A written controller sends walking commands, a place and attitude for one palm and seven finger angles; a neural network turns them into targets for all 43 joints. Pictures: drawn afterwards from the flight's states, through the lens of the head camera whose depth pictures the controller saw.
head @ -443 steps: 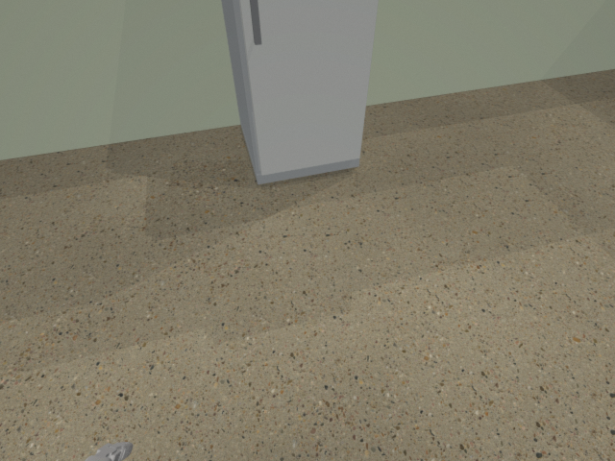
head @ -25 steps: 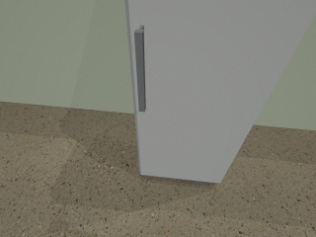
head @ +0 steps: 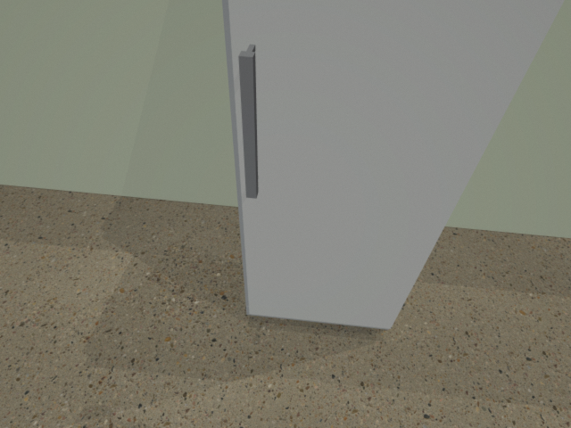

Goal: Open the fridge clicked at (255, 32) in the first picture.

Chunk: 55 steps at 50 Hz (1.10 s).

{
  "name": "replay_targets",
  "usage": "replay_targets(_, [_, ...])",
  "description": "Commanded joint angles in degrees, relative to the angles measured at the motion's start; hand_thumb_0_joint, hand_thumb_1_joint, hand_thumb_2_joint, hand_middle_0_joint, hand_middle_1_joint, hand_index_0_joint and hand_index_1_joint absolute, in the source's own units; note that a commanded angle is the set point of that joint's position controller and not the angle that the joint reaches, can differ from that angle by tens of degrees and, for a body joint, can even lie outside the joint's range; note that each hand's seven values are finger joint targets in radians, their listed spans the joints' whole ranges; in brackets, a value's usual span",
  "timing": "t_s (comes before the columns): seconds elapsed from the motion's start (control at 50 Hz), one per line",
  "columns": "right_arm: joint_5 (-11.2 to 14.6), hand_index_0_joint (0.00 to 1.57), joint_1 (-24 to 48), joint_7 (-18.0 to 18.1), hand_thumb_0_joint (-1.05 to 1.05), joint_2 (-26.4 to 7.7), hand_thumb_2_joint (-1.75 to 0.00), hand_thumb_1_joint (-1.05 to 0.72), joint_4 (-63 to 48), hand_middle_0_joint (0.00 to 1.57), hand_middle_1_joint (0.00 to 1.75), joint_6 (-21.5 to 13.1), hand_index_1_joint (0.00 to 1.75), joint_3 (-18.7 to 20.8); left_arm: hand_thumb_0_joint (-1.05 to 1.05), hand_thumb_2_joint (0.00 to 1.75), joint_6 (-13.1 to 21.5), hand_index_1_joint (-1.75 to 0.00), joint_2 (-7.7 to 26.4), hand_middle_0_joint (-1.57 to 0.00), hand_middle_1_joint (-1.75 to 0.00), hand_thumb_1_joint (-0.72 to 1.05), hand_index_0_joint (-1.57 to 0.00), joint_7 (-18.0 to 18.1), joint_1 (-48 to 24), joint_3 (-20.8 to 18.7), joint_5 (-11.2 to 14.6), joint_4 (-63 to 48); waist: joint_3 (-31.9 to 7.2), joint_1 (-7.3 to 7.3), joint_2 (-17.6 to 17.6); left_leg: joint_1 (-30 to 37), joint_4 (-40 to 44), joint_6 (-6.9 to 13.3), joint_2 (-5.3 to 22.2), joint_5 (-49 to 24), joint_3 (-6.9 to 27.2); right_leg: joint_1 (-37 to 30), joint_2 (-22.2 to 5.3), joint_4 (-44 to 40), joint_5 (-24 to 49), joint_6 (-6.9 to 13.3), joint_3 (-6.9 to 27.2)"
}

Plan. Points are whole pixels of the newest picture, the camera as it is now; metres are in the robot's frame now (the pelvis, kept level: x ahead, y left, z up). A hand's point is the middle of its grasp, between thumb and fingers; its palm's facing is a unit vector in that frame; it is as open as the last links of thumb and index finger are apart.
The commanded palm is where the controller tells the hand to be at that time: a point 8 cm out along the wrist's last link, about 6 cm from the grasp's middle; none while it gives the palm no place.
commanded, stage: look again from close up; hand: left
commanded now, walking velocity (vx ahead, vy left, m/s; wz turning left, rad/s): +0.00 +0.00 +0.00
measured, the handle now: (251, 129) +0.63 +0.11 +0.11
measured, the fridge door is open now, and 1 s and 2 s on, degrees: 0 0 0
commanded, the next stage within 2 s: shuffle to correct the standing spot in 1.54 s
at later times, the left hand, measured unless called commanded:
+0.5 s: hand out of the picture -0.08 +0.19 -0.20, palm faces +0.07 -0.99 -0.15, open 7.4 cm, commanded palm none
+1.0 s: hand out of the picture -0.16 +0.27 -0.18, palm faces +0.02 -0.98 -0.20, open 7.4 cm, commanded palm none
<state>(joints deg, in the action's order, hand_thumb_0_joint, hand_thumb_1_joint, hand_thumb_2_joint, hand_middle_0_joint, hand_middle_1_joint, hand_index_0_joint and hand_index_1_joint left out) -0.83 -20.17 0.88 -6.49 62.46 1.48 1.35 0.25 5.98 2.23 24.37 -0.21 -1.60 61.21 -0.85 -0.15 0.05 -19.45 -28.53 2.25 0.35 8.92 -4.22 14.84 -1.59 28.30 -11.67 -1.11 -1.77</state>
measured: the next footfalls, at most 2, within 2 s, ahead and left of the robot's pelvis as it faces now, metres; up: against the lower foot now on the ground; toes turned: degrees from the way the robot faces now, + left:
right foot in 0.76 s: -0.11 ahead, -0.03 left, +0.00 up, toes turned -7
left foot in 0.96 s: -0.09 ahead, +0.21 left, +0.00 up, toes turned -2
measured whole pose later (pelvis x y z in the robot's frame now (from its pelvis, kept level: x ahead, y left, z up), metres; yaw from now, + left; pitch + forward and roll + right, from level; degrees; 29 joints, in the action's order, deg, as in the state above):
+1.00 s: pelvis -0.15 +0.09 +0.00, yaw -2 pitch -2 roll -1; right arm -0.7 -19.4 2.0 -9.2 60.9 1.3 2.3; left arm -1.1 10.1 1.7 20.8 -1.7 -1.2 61.1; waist -0.1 0.2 0.1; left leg -13.5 -30.8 0.1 1.3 17.2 -0.1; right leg 12.5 -0.8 30.8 -16.4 0.5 -5.2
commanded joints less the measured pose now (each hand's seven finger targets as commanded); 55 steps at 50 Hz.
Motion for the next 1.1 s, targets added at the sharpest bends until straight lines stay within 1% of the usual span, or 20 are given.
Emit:
replay_targets(0.0, [-0.15, 0.2, -3.59, 0.2, 0.0, -5.01, -0.9, -0.9, -2.04, 0.2, 0.3, -1.06, 0.3, 1.37, 0.0, 0.9, 0.22, -0.3, 5.53, -0.2, -0.3, 0.9, -0.2, 0.47, 5.07, -1.58, 0.02, -1.57, 7.57, -0.29, -0.39, -0.81, 8.28, -0.91, 4.18, 17.5, 7.75, 7.51, -3.48, -9.27, -17.23, 2.47, 5.82])
replay_targets(0.22, [-0.23, 0.2, 0.13, 0.43, 0.0, -7.21, -0.9, -0.9, -3.46, 0.2, 0.3, -0.45, 0.3, 2.34, 0.0, 0.9, -0.53, -0.3, 3.56, -0.2, -0.3, 0.9, -0.2, 0.06, 9.88, -1.99, -0.54, -0.65, 5.3, 1.98, 2.46, -6.16, 14.77, -0.68, 5.67, 25.38, 9.78, -0.78, -0.16, -2.64, -10.87, 2.2, 1.91])
replay_targets(0.38, [-0.07, 0.2, -7.72, 0.23, 0.0, -4.13, -0.9, -0.9, -1.22, 0.2, 0.3, 0.45, 0.3, 2.62, 0.0, 0.9, -0.7, -0.3, 9.04, -0.2, -0.3, 0.9, -0.2, 0.55, -4.94, -3.48, -0.01, -4.67, 4.79, -5.1, -10.15, 14.0, -12.66, -2.04, -0.33, 10.56, 2.04, 23.22, -8.93, -17.39, -26.79, 5.35, 11.08])
replay_targets(0.44, [0.01, 0.2, -9.67, 0.26, 0.0, -6.01, -0.9, -0.9, -1.46, 0.2, 0.3, -0.02, 0.3, 3.19, 0.0, 0.9, -1.18, -0.3, 10.89, -0.2, -0.3, 0.9, -0.2, 0.42, -9.11, -4.24, -0.12, -5.86, 7.56, -5.87, -5.18, 14.2, -8.6, -1.68, 1.49, 15.25, 5.28, 27.73, -7.07, -11.71, -27.02, 4.54, 8.67])
replay_targets(0.48, [-0.75, 0.2, -10.38, 0.61, 0.0, -8.47, -0.9, -0.9, -2.38, 0.2, 0.3, -0.41, 0.3, 3.51, 0.0, 0.9, -2.03, -0.3, 8.73, -0.2, -0.3, 0.9, -0.2, 0.26, -7.51, -4.21, 0.08, -5.95, 10.68, -5.43, 9.06, 4.47, 9.32, -0.01, 8.07, 34.18, 17.63, 26.15, 0.58, 4.16, -22.91, 2.07, 2.62])
replay_targets(0.5, [-1.26, 0.2, -5.87, 0.96, 0.0, -11.5, -0.9, -0.9, -4.02, 0.2, 0.3, -0.68, 0.3, 3.7, 0.0, 0.9, -2.88, -0.3, 6.02, -0.2, -0.3, 0.9, -0.2, 0.14, -2.71, -4.5, 0.45, -4.4, 10.53, -2.47, 22.17, -15.71, 26.88, 0.8, 17.05, 49.51, 29.99, 9.52, 6.26, 25.71, -15.46, 0.34, -1.37])
replay_targets(0.52, [-0.97, 0.2, 2.4, 1.08, 0.0, -12.84, -0.9, -0.9, -5.99, 0.2, 0.3, -0.54, 0.3, 3.67, 0.0, 0.9, -3.63, -0.3, 5.18, -0.2, -0.3, 0.9, -0.2, 0.01, 2.97, -4.65, -0.2, -2.94, 10.26, 2.44, 21.93, -26.41, 31.61, 1.59, 18.07, 48.84, 30.62, 1.86, 4.15, 37.66, -13.68, 1.1, 2.13])
replay_targets(0.56, [-1.03, 0.2, 11.94, 1.03, 0.0, -11.57, -0.9, -0.9, -8.89, 0.2, 0.3, -0.45, 0.3, 2.45, 0.0, 0.9, -4.68, -0.3, 4.82, -0.2, -0.3, 0.9, -0.2, -0.51, 14.07, -5.41, -0.5, 0.1, 4.53, 8.1, 12.27, -29.03, 30.99, -2.96, 12.67, 35.68, 18.1, -6.66, 6.21, 48.16, -11.1, 1.0, -2.67])
replay_targets(0.58, [-1.21, 0.2, 12.76, 1.22, 0.0, -11.5, -0.9, -0.9, -9.05, 0.2, 0.3, -0.62, 0.3, 2.58, 0.0, 0.9, -4.65, -0.3, 4.12, -0.2, -0.3, 0.9, -0.2, -0.6, 17.45, -5.36, -0.51, 1.41, 1.81, 8.56, 9.79, -22.42, 28.65, -4.19, 9.82, 30.08, 12.59, -6.79, 6.72, 42.93, -11.28, 0.4, -4.98])
replay_targets(0.68, [-1.16, 0.2, 3.61, 2.27, 0.0, -9.57, -0.9, -0.9, -4.97, 0.2, 0.3, 2.18, 0.3, 3.32, 0.0, 0.9, -5.01, -0.3, 4.59, -0.2, -0.3, 0.9, -0.2, 0.03, 21.27, -4.09, 0.93, 1.99, 6.07, 4.19, 4.12, -1.55, 19.27, -10.97, 4.08, 20.42, 5.05, -12.63, 5.32, -15.85, -18.42, 4.22, -8.03])
replay_targets(0.7, [0.09, 0.2, -1.35, 2.5, 0.0, -5.87, -0.9, -0.9, -2.66, 0.2, 0.3, 3.37, 0.3, 3.24, 0.0, 0.9, -4.77, -0.3, 5.44, -0.2, -0.3, 0.9, -0.2, 0.7, 15.08, -3.25, 0.47, 0.12, 7.85, 1.58, -11.09, -2.44, -4.71, -9.7, -2.29, 19.39, -2.46, -6.79, -3.17, -21.06, -15.11, 7.83, 2.32])
replay_targets(0.72, [-0.15, 0.2, -5.6, 2.54, 0.0, -3.61, -0.9, -0.9, -2.38, 0.2, 0.3, 3.81, 0.3, 3.82, 0.0, 0.9, -3.83, -0.3, 7.99, -0.2, -0.3, 0.9, -0.2, 1.44, 3.41, -2.52, -0.31, -4.15, 12.06, -3.52, -16.37, -4.33, -28.78, -6.49, -4.51, 19.7, 2.01, 10.45, -13.92, -22.39, -21.83, 11.55, 13.74])
replay_targets(0.76, [-0.12, 0.2, -5.04, 0.37, 0.0, -9.87, -0.9, -0.9, -6.29, 0.2, 0.3, 4.05, 0.3, 4.9, 0.0, 0.9, -2.37, -0.3, 16.93, -0.2, -0.3, 0.9, -0.2, 1.95, -20.18, -4.62, -0.39, -12.59, 9.49, -11.04, -8.5, 2.01, -50.3, -4.44, -0.55, 11.19, 11.66, 27.75, -20.52, -25.76, -21.13, 15.86, 16.08])
replay_targets(0.8, [-0.03, 0.2, -2.34, -0.46, 0.0, -11.25, -0.9, -0.9, -5.15, 0.2, 0.3, 2.2, 0.3, 4.32, 0.0, 0.9, 1.25, -0.3, 12.72, -0.2, -0.3, 0.9, -0.2, 1.28, -16.2, -3.42, 0.03, -10.25, 12.02, -7.16, -4.74, -2.95, -38.8, -3.3, 1.69, 6.17, 7.65, 20.32, -12.2, -22.02, -19.54, 9.78, 10.55])
replay_targets(0.86, [0.32, 0.2, 2.02, -0.21, 0.0, -4.34, -0.9, -0.9, -6.27, 0.2, 0.3, 0.21, 0.3, 2.23, 0.0, 0.9, 0.37, -0.3, 10.72, -0.2, -0.3, 0.9, -0.2, 0.78, -4.19, -2.84, -0.66, -4.94, 11.55, -0.82, -2.15, -2.67, -12.94, -2.47, 2.57, 14.19, 3.35, 4.16, -11.42, -15.52, -10.72, 10.32, 10.41])
replay_targets(0.92, [0.38, 0.2, -1.67, 0.6, 0.0, -3.72, -0.9, -0.9, -3.86, 0.2, 0.3, -1.68, 0.3, 0.81, 0.0, 0.9, -0.7, -0.3, 8.89, -0.2, -0.3, 0.9, -0.2, -0.39, -0.55, -2.29, 0.38, -2.38, 8.77, 0.45, 0.2, 8.72, 10.32, -1.54, 2.41, 2.38, 5.22, 2.14, -5.62, -4.84, -6.87, 4.87, 5.62])
replay_targets(0.96, [-0.27, 0.2, 1.33, 1.54, 0.0, -8.82, -0.9, -0.9, -4.6, 0.2, 0.3, -2.3, 0.3, 0.89, 0.0, 0.9, -0.81, -0.3, 6.0, -0.2, -0.3, 0.9, -0.2, -0.89, 2.3, -1.86, 1.09, -1.96, 7.55, 3.32, 9.18, 1.96, 14.87, 2.33, 12.04, 8.93, 17.0, 0.62, -2.4, -2.6, -7.21, 1.28, 1.67])
replay_targets(0.98, [-0.57, 0.2, 2.42, 1.58, 0.0, -9.47, -0.9, -0.9, -4.92, 0.2, 0.3, -1.88, 0.3, 0.89, 0.0, 0.9, -0.65, -0.3, 6.06, -0.2, -0.3, 0.9, -0.2, -1.0, 1.69, -1.86, 0.81, -1.91, 7.71, 3.68, 4.31, -3.74, 15.82, 2.21, 11.6, 17.58, 16.26, -4.3, -2.21, -4.59, -6.32, 1.19, 1.62])
replay_targets(1.02, [-0.34, 0.2, 1.49, 1.3, 0.0, -9.08, -0.9, -0.9, -2.78, 0.2, 0.3, -2.26, 0.3, 0.69, 0.0, 0.9, -1.29, -0.3, 7.08, -0.2, -0.3, 0.9, -0.2, -0.9, -0.69, -2.07, 0.6, -0.55, 6.27, 2.64, 7.33, -4.24, 20.65, 0.96, 9.1, 21.44, 17.06, -7.75, -1.5, -1.12, -4.0, 1.28, 0.57])
replay_targets(1.08, [-0.25, 0.2, 1.87, 1.26, 0.0, -8.88, -0.9, -0.9, -1.98, 0.2, 0.3, -2.02, 0.3, 0.7, 0.0, 0.9, -1.09, -0.3, 6.19, -0.2, -0.3, 0.9, -0.2, -0.95, 0.15, -1.79, 0.34, 0.15, 5.34, 2.74, 3.03, -4.13, 20.4, 0.82, 8.21, 22.77, 15.05, -9.03, -1.75, -2.85, -3.1, 1.0, 0.8])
